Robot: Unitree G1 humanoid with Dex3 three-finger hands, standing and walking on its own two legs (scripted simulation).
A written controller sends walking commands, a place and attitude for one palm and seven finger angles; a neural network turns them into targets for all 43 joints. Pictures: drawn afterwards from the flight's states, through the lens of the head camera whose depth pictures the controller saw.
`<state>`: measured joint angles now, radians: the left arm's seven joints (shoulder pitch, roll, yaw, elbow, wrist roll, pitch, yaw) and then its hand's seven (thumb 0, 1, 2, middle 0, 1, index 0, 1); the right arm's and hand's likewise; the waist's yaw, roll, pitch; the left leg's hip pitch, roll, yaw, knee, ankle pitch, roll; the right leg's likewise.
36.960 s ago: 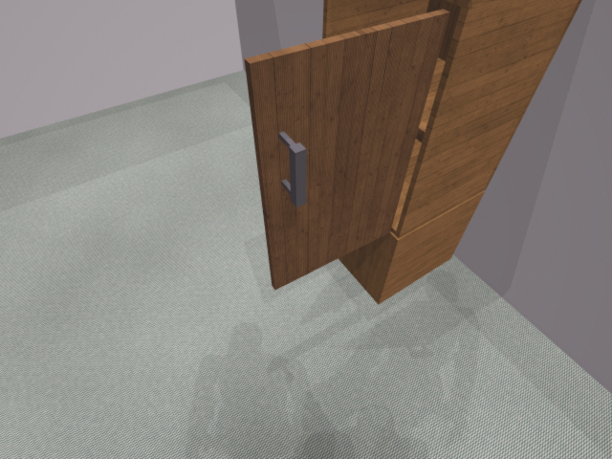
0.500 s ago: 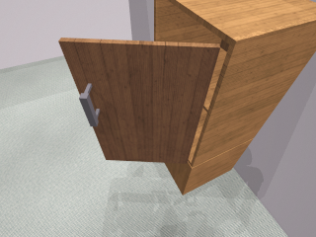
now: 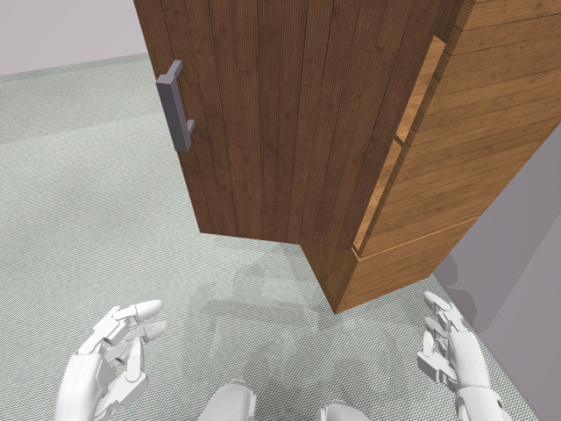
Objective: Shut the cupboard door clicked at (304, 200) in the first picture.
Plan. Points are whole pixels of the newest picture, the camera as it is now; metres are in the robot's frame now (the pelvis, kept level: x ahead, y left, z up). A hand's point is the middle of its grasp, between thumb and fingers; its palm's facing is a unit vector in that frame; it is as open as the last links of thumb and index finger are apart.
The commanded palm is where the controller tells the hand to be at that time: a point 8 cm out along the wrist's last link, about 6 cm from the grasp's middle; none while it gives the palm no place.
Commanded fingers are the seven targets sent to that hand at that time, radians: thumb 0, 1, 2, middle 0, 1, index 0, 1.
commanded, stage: raise the hand and make a fist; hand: left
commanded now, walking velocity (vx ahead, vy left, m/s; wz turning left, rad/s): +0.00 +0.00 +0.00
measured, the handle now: (179, 107) +0.52 +0.23 +0.14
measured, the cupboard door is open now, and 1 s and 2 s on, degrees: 61 61 61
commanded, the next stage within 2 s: bring the fist close to the handle in 1.40 s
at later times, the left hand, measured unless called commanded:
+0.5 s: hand (138, 309) +0.22 +0.19 +0.10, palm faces +0.02 -1.00 -0.04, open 3.5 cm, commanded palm +0.19 +0.25 +0.10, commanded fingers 0.00 0.90 0.90 -1.13 -1.32 -1.13 -1.32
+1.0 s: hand (125, 265) +0.25 +0.21 +0.13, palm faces +0.02 -1.00 -0.06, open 3.1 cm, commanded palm +0.23 +0.26 +0.15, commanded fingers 0.00 0.90 0.90 -1.30 -1.50 -1.30 -1.50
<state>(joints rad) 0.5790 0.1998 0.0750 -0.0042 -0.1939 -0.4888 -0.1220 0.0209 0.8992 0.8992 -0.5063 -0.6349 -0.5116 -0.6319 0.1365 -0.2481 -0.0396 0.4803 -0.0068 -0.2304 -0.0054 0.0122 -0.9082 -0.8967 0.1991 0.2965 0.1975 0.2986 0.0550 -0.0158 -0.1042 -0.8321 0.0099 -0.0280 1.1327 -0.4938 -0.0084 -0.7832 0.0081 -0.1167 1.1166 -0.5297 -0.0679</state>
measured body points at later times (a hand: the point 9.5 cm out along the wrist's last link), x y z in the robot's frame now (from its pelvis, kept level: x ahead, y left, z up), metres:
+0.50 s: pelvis +0.01 +0.03 +0.02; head +0.05 +0.03 +0.47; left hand +0.21 +0.24 +0.11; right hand +0.16 -0.23 -0.06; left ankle +0.04 +0.12 -0.65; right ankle +0.02 -0.08 -0.65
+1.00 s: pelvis +0.03 +0.02 +0.05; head +0.05 +0.01 +0.50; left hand +0.24 +0.26 +0.14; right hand +0.21 -0.20 -0.02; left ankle +0.04 +0.12 -0.65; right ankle +0.02 -0.08 -0.65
